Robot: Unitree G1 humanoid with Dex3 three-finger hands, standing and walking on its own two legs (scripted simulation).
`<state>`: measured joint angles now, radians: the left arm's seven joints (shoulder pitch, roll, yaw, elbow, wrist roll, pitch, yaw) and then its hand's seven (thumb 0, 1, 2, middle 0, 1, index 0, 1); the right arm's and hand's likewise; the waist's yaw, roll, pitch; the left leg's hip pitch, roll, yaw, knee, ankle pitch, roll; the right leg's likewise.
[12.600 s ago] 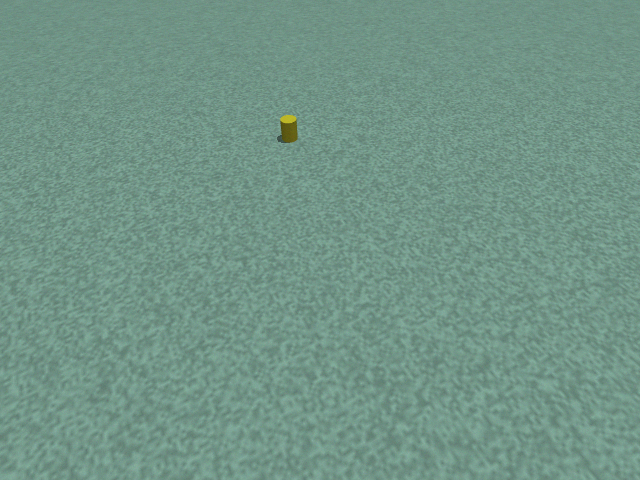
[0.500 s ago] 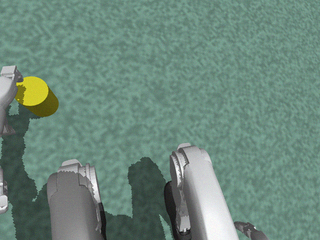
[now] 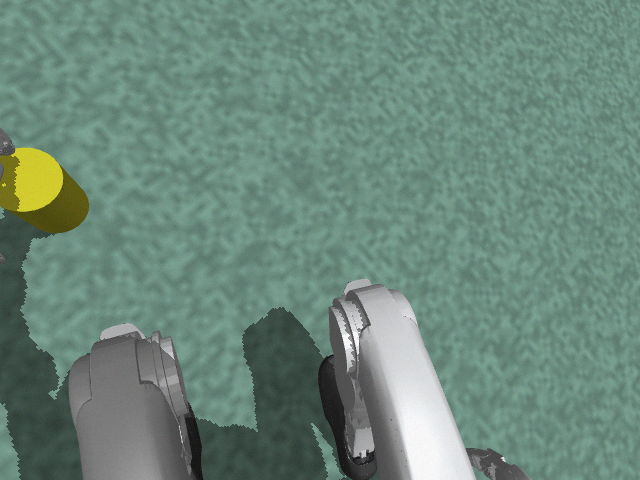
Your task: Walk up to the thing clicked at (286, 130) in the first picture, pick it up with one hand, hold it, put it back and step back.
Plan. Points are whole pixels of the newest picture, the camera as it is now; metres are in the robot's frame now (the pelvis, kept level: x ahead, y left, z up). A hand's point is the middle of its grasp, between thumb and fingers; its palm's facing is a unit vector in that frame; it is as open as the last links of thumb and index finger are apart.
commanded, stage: rise first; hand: left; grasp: from above
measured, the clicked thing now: (42, 194) +0.52 +0.31 -0.28
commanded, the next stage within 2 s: none
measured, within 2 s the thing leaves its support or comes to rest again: neither
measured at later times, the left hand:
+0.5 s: hand out of the picture +0.47 +0.34 -0.17, palm faces -0.45 -0.08 -0.89, open 14.2 cm
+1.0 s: hand out of the picture +0.48 +0.35 -0.17, palm faces -0.45 -0.07 -0.89, open 14.2 cm
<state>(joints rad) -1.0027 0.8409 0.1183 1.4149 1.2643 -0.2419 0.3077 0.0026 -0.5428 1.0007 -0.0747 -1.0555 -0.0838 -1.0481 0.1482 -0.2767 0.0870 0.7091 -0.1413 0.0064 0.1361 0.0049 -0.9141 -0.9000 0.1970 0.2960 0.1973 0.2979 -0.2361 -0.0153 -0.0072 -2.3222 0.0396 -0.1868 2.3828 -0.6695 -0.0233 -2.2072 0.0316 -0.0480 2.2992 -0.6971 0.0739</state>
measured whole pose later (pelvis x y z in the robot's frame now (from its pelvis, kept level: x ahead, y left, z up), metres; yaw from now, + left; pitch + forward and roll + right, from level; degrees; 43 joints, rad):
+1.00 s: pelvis +0.00 +0.01 -0.01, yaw -2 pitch +33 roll -12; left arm -1.06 0.94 0.11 1.44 1.28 -0.26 0.27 0.00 -0.56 1.01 -0.08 -1.06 -0.08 -1.05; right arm 0.16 -0.28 0.15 0.67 -0.16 0.03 0.14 0.00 -0.91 -0.90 0.20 0.30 0.20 0.30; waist -0.27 -0.03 0.02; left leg -2.36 0.03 -0.20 2.42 -0.66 -0.01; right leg -2.22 0.03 -0.06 2.31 -0.69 0.07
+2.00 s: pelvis -0.01 +0.01 -0.01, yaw -1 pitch +33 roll -11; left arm -1.04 0.92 0.10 1.42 1.27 -0.25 0.26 0.00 -0.56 1.03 -0.09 -1.06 -0.09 -1.06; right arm 0.15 -0.28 0.14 0.66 -0.14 0.02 0.14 0.00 -0.91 -0.90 0.20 0.30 0.20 0.30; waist -0.27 -0.02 0.01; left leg -2.35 0.03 -0.20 2.41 -0.65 -0.01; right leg -2.22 0.03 -0.06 2.30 -0.68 0.08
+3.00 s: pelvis +0.00 +0.01 -0.01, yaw -1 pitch +33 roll -12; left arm -1.05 0.91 0.09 1.41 1.27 -0.24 0.26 0.00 -0.57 1.04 -0.09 -1.04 -0.08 -1.05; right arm 0.16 -0.28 0.15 0.65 -0.14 0.02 0.14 0.00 -0.91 -0.90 0.20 0.30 0.20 0.30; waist -0.28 -0.02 0.01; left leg -2.36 0.02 -0.20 2.41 -0.65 -0.01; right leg -2.22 0.03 -0.06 2.30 -0.68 0.07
